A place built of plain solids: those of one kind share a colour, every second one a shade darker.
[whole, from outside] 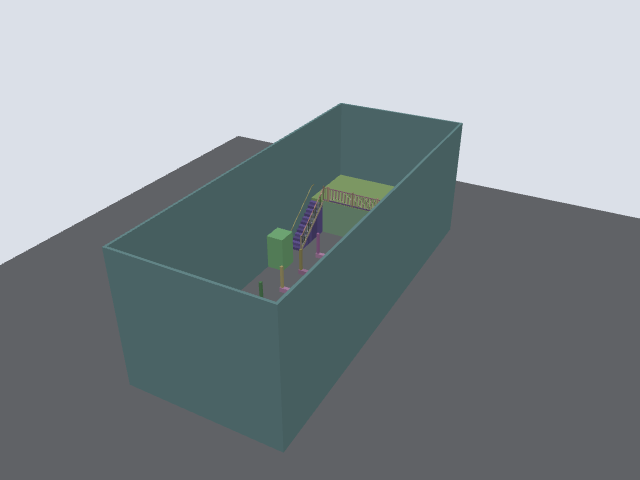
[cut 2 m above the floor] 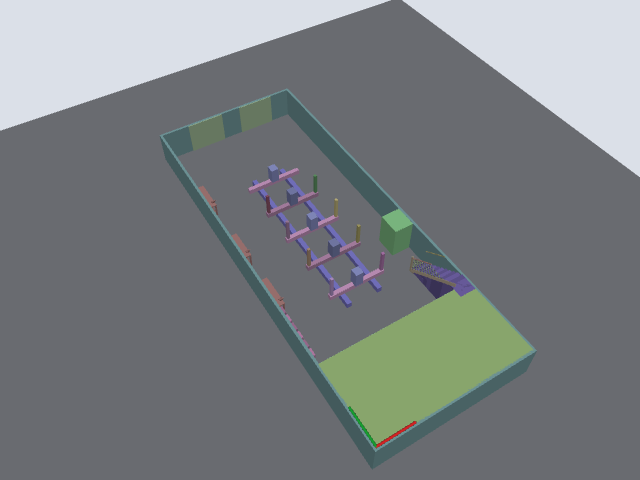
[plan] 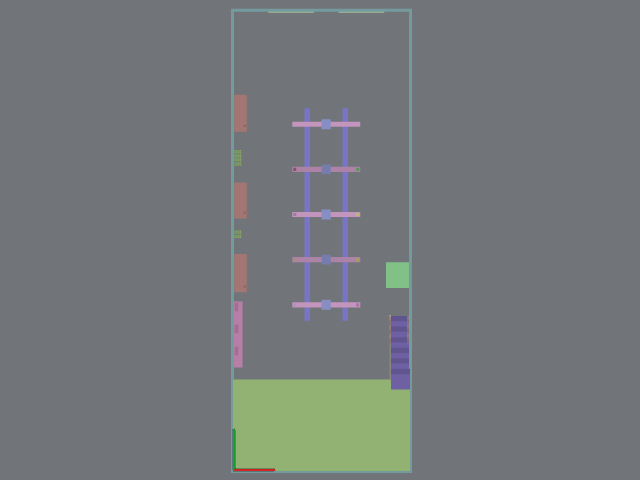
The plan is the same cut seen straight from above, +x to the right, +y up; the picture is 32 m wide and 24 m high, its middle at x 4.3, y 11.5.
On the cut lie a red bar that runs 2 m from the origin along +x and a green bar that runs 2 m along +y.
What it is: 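A boat hall 8.8 x 22.9 m, 8.1 m high; a lifeboat 13.3 m long and 4.7 m in beam on its cradle down the middle, its keel 1.57 m over the floor; a walk along either side; at the rear a crew gallery 4.5 m deep at 2.50 m over closed stores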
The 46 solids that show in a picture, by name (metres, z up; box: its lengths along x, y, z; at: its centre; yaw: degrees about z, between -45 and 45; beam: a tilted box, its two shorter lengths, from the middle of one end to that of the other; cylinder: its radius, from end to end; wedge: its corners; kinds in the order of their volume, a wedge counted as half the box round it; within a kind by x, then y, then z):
{
 "gal_1": {"box": [8.85, 4.58, 2.55], "at": [4.38, 2.24, 1.22]},
 "wall_1": {"box": [0.15, 23.21, 8.1], "at": [-0.07, 11.46, 4.0]},
 "wall_2": {"box": [9.05, 0.15, 8.1], "at": [4.38, -0.07, 4.0]},
 "wall_3": {"box": [9.05, 0.15, 8.1], "at": [4.38, 22.98, 4.0]},
 "wall_4": {"box": [0.15, 23.21, 8.1], "at": [8.82, 11.46, 4.0]},
 "stair_1": {"box": [0.95, 0.77, 2.35], "at": [8.32, 4.41, 1.13]},
 "stair_2": {"box": [0.95, 0.77, 2.16], "at": [8.32, 4.67, 1.03]},
 "stair_3": {"box": [0.95, 0.77, 1.97], "at": [8.32, 4.94, 0.94]},
 "stair_4": {"box": [0.95, 0.77, 1.78], "at": [8.32, 5.2, 0.84]},
 "stair_5": {"box": [0.95, 0.77, 1.59], "at": [8.32, 5.46, 0.74]},
 "stair_6": {"box": [0.95, 0.77, 1.39], "at": [8.32, 5.73, 0.65]},
 "stair_7": {"box": [0.95, 0.77, 1.2], "at": [8.32, 5.99, 0.55]},
 "stair_8": {"box": [0.95, 0.77, 1.01], "at": [8.32, 6.26, 0.46]},
 "stair_9": {"box": [0.95, 0.77, 0.82], "at": [8.32, 6.52, 0.36]},
 "stair_10": {"box": [0.95, 0.77, 0.63], "at": [8.32, 6.79, 0.26]},
 "stair_11": {"box": [0.95, 0.77, 0.43], "at": [8.32, 7.05, 0.17]},
 "stair_12": {"box": [0.95, 0.77, 0.24], "at": [8.32, 7.31, 0.07]},
 "winch_1": {"box": [1.15, 1.3, 2.35], "at": [8.18, 9.74, 1.12]},
 "beam_1": {"box": [0.28, 10.62, 0.39], "at": [3.66, 12.77, 0.14]},
 "beam_2": {"box": [0.28, 10.62, 0.39], "at": [5.56, 12.77, 0.14]},
 "cross_1": {"box": [3.4, 0.26, 0.3], "at": [4.61, 8.26, 0.49]},
 "cross_2": {"box": [3.4, 0.26, 0.3], "at": [4.61, 10.52, 0.49]},
 "cross_3": {"box": [3.4, 0.26, 0.3], "at": [4.61, 12.77, 0.49]},
 "cross_4": {"box": [3.4, 0.26, 0.3], "at": [4.61, 15.03, 0.49]},
 "cross_5": {"box": [3.4, 0.26, 0.3], "at": [4.61, 17.29, 0.49]},
 "sdoor_1": {"box": [2.28, 0.05, 5.25], "at": [2.85, 22.89, 2.58]},
 "sdoor_2": {"box": [2.28, 0.05, 5.25], "at": [6.37, 22.89, 2.58]},
 "keelblock_1": {"box": [0.46, 0.5, 0.93], "at": [4.61, 8.26, 1.1]},
 "keelblock_2": {"box": [0.46, 0.5, 0.93], "at": [4.61, 10.52, 1.1]},
 "keelblock_3": {"box": [0.46, 0.5, 0.93], "at": [4.61, 12.77, 1.1]},
 "keelblock_4": {"box": [0.46, 0.5, 0.93], "at": [4.61, 15.03, 1.1]},
 "keelblock_5": {"box": [0.46, 0.5, 0.93], "at": [4.61, 17.29, 1.1]},
 "face_1": {"box": [7.85, 0.012, 2.52], "at": [3.92, 4.54, 1.21]},
 "bench_1": {"box": [0.62, 1.92, 0.06], "at": [0.33, 9.85, 0.87]},
 "bench_2": {"box": [0.62, 1.8, 0.06], "at": [0.33, 13.47, 0.87]},
 "bench_3": {"box": [0.62, 1.86, 0.06], "at": [0.33, 17.84, 0.87]},
 "stair_guard_string_1": {"wedge": [[7.78, 4.48, 2.32], [7.78, 4.48, 2.56], [7.78, 7.7, -0.02], [7.78, 7.7, 0.22], [7.82, 4.48, 2.32], [7.82, 4.48, 2.56], [7.82, 7.7, -0.02], [7.82, 7.7, 0.22]]},
 "kit_1": {"box": [0.42, 3.3, 0.04], "at": [0.21, 6.78, 0.43]},
 "shore3e_1": {"box": [0.16, 0.16, 1.7], "at": [6.18, 15.03, 1.49]},
 "shore3w_1": {"box": [0.16, 0.16, 1.7], "at": [3.04, 15.03, 1.49]},
 "shore0e_1": {"box": [0.16, 0.16, 1.49], "at": [6.18, 8.26, 1.39]},
 "shore0w_1": {"box": [0.16, 0.16, 1.49], "at": [3.04, 8.26, 1.39]},
 "shore2e_1": {"box": [0.16, 0.16, 1.49], "at": [6.18, 12.77, 1.38]},
 "shore2w_1": {"box": [0.16, 0.16, 1.49], "at": [3.04, 12.77, 1.38]},
 "shore1e_1": {"box": [0.16, 0.16, 1.48], "at": [6.18, 10.52, 1.38]},
 "shore1w_1": {"box": [0.16, 0.16, 1.48], "at": [3.04, 10.52, 1.38]}
}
